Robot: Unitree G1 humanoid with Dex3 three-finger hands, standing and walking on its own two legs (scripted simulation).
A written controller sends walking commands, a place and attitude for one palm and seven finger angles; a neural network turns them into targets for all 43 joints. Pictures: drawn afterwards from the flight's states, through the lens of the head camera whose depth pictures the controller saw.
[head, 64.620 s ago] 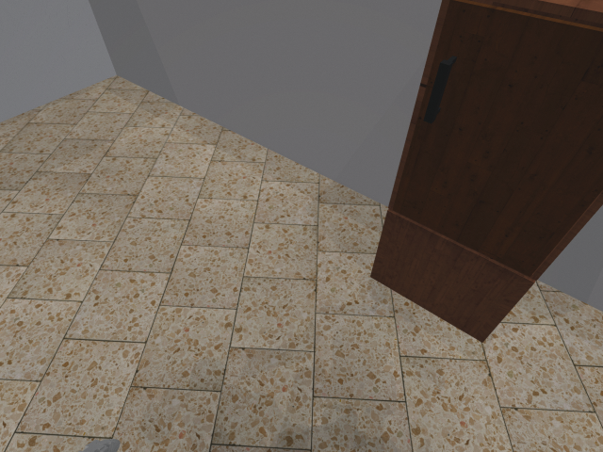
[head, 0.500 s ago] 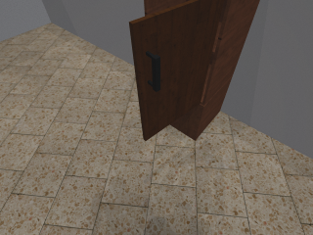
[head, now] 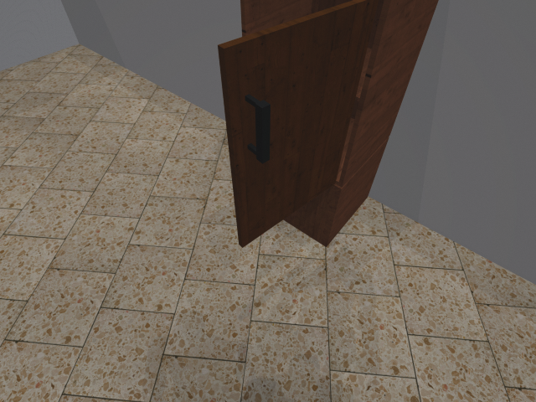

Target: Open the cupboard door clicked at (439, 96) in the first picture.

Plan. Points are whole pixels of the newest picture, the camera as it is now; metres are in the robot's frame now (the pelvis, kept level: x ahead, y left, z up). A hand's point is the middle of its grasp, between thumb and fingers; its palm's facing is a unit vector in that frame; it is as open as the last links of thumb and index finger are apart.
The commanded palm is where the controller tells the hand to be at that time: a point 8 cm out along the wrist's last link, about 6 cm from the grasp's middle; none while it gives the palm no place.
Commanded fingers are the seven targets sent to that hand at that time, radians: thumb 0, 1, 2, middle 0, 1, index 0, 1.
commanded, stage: look to check the result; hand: left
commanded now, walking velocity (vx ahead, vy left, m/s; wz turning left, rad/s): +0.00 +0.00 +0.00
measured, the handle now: (256, 129) +0.60 +0.06 +0.08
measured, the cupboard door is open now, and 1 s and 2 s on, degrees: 80 80 80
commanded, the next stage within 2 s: stand and wait in 0.50 s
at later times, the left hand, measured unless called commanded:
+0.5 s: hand out of the picture +0.04 +0.21 -0.17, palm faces +0.02 -0.97 -0.26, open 7.4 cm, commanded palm none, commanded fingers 0.00 0.90 0.90 -0.20 -0.30 -0.20 -0.30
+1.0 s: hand out of the picture +0.08 +0.23 -0.15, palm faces -0.01 -0.95 -0.32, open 7.4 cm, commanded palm none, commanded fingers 0.00 0.90 0.90 -0.20 -0.30 -0.20 -0.30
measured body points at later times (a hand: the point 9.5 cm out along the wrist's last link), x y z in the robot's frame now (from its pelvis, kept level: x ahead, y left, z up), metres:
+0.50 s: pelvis +0.01 +0.00 +0.00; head +0.02 -0.01 +0.45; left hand +0.04 +0.26 -0.15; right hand +0.05 -0.26 -0.15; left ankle +0.03 +0.12 -0.74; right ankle -0.01 -0.12 -0.74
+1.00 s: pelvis +0.02 -0.01 +0.01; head +0.04 -0.01 +0.46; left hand +0.08 +0.28 -0.13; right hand +0.09 -0.29 -0.14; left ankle +0.03 +0.12 -0.74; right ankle -0.01 -0.12 -0.74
